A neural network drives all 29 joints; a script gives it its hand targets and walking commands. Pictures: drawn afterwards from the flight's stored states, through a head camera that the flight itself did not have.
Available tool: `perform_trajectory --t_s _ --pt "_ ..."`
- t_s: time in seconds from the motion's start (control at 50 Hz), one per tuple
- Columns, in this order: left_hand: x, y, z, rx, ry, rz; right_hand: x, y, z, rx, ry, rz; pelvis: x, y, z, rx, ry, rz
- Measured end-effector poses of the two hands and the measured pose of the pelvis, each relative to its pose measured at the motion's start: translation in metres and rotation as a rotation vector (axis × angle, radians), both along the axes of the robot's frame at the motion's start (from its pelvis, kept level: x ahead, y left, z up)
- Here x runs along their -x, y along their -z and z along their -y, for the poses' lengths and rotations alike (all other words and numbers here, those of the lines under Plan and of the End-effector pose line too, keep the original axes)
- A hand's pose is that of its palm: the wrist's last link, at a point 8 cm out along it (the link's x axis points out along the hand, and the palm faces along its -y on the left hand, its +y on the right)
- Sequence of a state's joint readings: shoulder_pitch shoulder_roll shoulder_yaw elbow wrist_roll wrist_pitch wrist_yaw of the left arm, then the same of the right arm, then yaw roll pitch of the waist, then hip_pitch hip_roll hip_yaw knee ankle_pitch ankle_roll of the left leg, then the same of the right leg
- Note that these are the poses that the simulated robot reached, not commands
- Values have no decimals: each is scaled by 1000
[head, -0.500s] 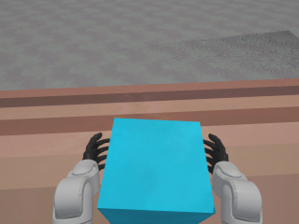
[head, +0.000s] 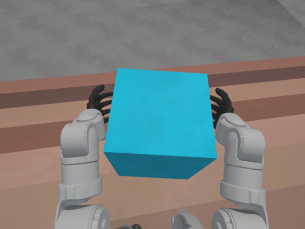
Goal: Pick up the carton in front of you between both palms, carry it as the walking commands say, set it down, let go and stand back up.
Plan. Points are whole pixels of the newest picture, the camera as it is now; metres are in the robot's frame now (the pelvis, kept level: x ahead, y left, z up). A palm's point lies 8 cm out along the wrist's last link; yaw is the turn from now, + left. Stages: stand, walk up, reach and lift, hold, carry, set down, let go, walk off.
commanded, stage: carry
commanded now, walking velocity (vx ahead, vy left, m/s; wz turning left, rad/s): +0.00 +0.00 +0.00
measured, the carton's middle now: (157, 131) +0.36 -0.01 +0.02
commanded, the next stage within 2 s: none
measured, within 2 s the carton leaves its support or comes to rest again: neither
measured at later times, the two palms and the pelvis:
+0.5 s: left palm (108, 53) +0.61 +0.14 +0.06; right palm (199, 49) +0.65 -0.16 +0.06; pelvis +0.31 -0.04 -0.04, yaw +4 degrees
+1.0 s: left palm (126, 35) +1.01 +0.11 -0.15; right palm (182, 35) +1.03 -0.18 -0.15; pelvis +0.68 -0.04 -0.24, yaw +2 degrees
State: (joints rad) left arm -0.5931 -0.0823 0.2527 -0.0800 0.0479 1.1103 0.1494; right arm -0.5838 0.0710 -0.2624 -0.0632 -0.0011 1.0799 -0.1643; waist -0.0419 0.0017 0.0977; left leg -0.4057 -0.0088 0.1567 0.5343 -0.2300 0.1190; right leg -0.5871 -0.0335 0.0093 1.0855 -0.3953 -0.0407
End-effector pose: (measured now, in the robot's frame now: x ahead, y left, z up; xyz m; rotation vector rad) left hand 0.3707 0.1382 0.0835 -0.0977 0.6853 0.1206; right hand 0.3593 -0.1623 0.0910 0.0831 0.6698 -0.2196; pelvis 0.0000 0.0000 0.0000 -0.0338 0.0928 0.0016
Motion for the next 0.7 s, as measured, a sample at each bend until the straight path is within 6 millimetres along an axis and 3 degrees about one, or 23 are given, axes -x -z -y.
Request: perform_trajectory --t_s 0.12,0.26,0.38,0.46,0.54,0.6,0.66,0.7 --pt "-54 -7 -11 8 -64 56 -71 -8 -11 -40 -37 59 -66 -2 7 -6 -24 -21" --pt "-110 -11 -12 -44 -129 108 -145 4 -13 -82 -108 110 -155 22 22 -36 -55 10" --pt "-175 12 12 -48 -95 29 -200 30 11 -58 -92 31 -226 31 32 -22 -53 43" --pt "-219 21 8 -47 -125 24 -258 31 7 -53 -124 26 -277 37 39 -47 -64 62" --pt "-268 23 -11 -43 -172 61 -324 26 -14 -32 -182 63 -336 48 43 -19 -71 67" --pt "-312 31 -28 -39 -208 91 -377 31 -33 -12 -221 96 -384 69 42 -13 -67 64" --pt "-367 54 -35 -46 -180 107 -427 54 -41 -1 -217 112 -433 103 39 -26 -52 57" --pt "-406 75 -29 -53 -132 83 -452 79 -32 9 -182 87 -460 122 35 -44 -61 37"
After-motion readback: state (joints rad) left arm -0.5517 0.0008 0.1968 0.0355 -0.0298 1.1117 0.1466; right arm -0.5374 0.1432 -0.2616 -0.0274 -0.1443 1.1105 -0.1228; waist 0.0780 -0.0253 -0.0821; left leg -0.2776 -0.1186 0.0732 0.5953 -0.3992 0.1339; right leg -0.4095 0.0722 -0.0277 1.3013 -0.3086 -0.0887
